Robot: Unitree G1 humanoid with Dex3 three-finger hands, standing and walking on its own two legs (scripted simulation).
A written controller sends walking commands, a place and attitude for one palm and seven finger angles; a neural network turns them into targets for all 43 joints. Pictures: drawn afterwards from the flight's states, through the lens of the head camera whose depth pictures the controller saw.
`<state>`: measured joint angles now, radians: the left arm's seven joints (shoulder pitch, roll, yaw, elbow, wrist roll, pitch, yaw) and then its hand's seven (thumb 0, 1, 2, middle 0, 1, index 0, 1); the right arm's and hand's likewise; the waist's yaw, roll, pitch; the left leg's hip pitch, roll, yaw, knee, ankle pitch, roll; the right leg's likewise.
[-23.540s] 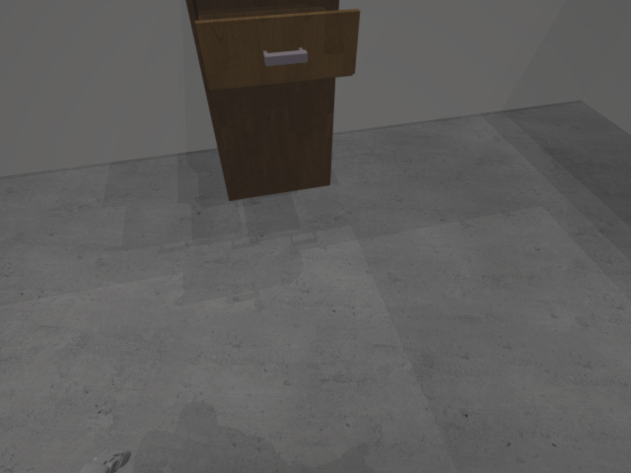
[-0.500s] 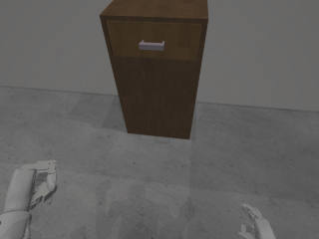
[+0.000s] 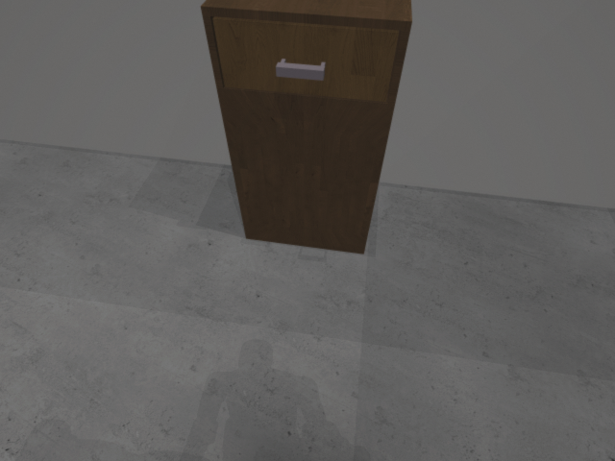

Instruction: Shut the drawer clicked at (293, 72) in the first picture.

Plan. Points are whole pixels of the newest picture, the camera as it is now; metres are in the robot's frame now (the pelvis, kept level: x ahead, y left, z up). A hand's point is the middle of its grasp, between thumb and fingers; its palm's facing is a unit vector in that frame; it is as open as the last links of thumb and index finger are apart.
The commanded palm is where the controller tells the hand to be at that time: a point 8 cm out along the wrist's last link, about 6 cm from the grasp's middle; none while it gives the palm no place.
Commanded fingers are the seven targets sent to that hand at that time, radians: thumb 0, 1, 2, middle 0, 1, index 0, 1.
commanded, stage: let the arm hang, fingers relaxed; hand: left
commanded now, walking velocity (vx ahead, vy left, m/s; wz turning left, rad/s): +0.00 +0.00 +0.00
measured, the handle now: (301, 67) +0.99 +0.08 +0.02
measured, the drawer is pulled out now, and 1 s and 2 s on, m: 0.00 0.00 0.00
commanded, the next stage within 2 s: look to check the result in 0.52 s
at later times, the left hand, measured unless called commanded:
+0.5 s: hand out of the picture +0.02 +0.14 -0.18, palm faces +0.01 -0.99 -0.17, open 7.3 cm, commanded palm none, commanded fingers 0.00 0.90 0.90 -0.20 -0.30 -0.20 -0.30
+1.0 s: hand out of the picture +0.01 +0.12 -0.17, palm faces +0.04 -0.99 -0.17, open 7.4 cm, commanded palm none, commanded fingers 0.00 0.90 0.90 -0.20 -0.30 -0.20 -0.30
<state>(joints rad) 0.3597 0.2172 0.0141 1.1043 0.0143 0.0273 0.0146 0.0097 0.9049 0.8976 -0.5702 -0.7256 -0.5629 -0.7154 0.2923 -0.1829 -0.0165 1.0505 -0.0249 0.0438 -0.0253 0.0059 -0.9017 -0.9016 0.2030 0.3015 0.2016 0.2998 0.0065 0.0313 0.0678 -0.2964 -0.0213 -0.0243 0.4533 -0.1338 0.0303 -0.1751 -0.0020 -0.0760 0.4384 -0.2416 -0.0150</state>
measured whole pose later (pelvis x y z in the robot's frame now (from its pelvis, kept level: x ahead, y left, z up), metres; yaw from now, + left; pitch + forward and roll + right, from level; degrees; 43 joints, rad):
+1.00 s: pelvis +0.03 -0.03 +0.00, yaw -1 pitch -2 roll +0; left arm 0.30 0.10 0.01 1.17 0.00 -0.01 0.04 0.00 0.91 0.90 -0.20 -0.30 -0.20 -0.30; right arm 0.28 -0.11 -0.01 1.15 -0.02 0.01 -0.05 0.00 -0.91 -0.90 0.20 0.30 0.20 0.30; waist -0.01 0.02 0.06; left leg -0.22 0.01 -0.02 0.44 -0.18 -0.02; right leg -0.10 0.03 -0.07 0.41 -0.28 -0.05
